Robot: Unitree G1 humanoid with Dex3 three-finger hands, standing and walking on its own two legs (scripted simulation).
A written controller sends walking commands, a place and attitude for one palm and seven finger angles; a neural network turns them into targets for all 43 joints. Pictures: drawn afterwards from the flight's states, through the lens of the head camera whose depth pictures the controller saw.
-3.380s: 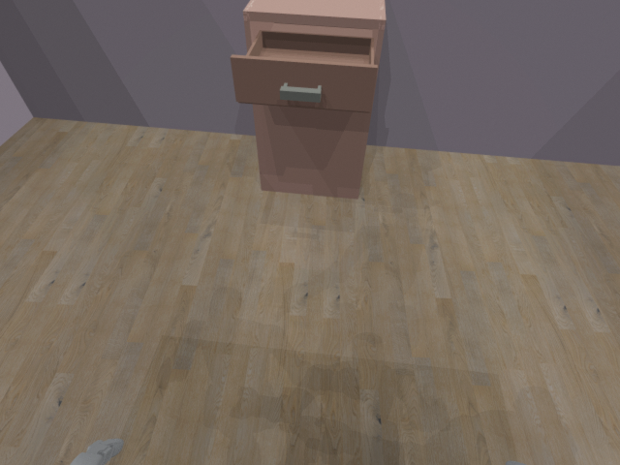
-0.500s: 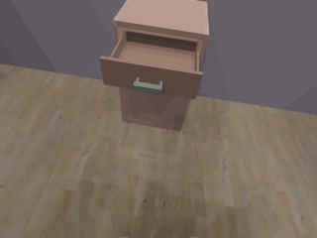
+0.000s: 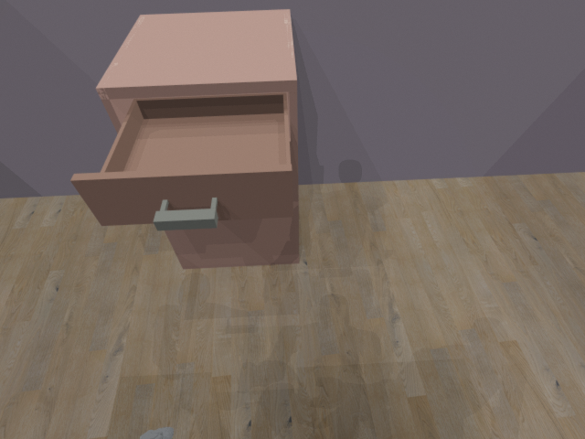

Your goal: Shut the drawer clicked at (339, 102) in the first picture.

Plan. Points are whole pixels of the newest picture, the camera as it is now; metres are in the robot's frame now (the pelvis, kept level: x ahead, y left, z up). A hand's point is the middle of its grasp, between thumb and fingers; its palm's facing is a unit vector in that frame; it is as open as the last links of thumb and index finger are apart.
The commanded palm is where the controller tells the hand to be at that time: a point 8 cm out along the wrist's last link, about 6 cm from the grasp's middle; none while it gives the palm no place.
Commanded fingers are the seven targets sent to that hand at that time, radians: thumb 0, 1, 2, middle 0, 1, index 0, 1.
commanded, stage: take the last steps up to it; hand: left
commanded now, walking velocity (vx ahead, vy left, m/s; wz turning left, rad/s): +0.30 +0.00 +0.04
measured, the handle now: (188, 211) +0.55 +0.21 -0.06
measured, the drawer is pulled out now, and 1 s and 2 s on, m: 0.28 0.28 0.28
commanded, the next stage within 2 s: come to a stop and stand still in 0.54 s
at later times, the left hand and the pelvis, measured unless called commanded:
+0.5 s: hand out of the picture +0.04 +0.14 -0.16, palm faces +0.19 -0.97 -0.14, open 7.4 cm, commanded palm none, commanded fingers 0.00 0.90 0.90 -0.20 -0.30 -0.20 -0.30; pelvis +0.15 +0.00 +0.01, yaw +3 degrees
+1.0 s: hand (195, 373) +0.26 +0.17 -0.16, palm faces +0.05 -0.97 -0.25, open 7.3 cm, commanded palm none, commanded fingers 0.00 0.90 0.90 -0.20 -0.30 -0.20 -0.30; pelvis +0.21 -0.02 +0.00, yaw +2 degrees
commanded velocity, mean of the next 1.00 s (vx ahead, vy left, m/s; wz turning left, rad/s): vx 0.08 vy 0.01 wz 0.01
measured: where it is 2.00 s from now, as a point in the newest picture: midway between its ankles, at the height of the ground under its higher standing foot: outside the picture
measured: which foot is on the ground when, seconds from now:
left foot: down 0.00-0.00, up 0.02-0.50, down 0.52-0.96, up 0.98-1.00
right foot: down 0.00-0.52, up 0.54-0.88, down 0.90-1.00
